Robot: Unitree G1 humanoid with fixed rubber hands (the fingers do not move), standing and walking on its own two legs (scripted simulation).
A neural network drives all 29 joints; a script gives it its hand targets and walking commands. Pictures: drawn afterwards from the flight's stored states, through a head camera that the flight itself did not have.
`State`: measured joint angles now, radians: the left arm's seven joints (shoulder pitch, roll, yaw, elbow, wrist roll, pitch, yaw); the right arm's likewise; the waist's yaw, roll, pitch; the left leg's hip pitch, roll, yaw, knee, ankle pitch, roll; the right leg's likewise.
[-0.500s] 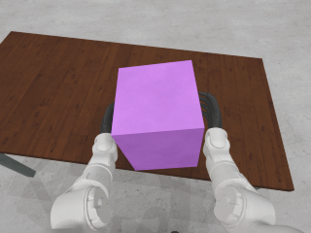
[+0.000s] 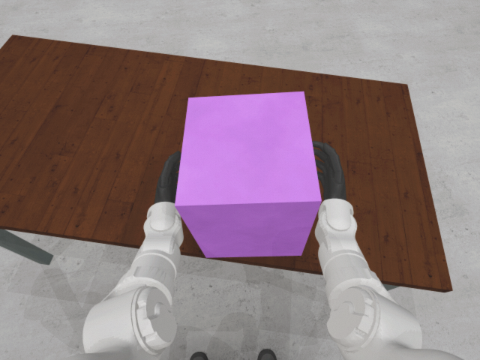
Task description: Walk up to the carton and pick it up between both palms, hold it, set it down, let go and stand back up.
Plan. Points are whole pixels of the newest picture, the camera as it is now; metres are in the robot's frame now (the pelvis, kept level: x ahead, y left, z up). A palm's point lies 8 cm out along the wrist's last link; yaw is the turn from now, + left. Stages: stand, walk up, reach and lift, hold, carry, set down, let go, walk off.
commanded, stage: set down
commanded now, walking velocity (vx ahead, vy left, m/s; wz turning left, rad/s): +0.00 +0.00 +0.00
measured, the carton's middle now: (249, 183) +0.42 -0.03 -0.03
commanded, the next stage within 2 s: none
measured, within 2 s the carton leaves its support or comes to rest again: rests again in 0.66 s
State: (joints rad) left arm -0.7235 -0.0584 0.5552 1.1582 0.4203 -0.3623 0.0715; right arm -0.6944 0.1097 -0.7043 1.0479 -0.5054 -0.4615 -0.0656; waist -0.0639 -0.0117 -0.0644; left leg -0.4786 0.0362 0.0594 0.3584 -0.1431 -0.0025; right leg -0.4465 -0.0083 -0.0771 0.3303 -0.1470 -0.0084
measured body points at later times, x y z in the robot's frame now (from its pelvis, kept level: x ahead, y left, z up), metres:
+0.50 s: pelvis +0.00 +0.00 +0.00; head +0.11 +0.01 +0.43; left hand +0.41 +0.11 -0.02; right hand +0.38 -0.19 -0.01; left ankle +0.00 +0.12 -0.74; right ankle -0.01 -0.11 -0.74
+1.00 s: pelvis -0.01 +0.00 -0.04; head +0.09 +0.00 +0.40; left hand +0.45 +0.15 -0.02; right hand +0.42 -0.21 -0.02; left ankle +0.00 +0.13 -0.74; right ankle -0.01 -0.11 -0.74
